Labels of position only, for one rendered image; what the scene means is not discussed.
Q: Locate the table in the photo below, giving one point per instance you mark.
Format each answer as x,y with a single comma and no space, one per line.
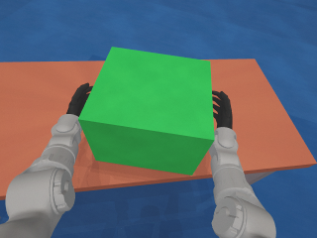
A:
34,94

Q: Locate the robot right forearm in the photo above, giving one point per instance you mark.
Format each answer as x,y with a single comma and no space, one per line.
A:
227,172

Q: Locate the robot left forearm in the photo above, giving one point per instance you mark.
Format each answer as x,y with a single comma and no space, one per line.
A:
62,149

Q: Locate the carton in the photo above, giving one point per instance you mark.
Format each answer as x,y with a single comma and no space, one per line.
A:
150,111

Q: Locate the robot left upper arm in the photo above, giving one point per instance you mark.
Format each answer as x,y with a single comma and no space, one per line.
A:
36,202

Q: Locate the robot right upper arm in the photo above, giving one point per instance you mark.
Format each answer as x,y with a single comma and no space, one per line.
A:
236,218

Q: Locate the robot left hand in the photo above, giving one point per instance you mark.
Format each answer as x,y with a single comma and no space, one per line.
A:
79,99

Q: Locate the robot right hand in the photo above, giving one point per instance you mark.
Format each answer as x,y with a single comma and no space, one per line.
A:
224,118

